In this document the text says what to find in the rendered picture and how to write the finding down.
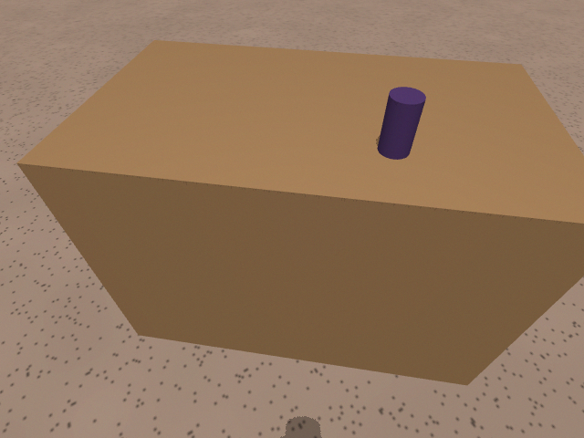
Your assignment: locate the can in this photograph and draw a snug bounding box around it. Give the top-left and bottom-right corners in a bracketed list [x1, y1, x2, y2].
[378, 87, 426, 160]

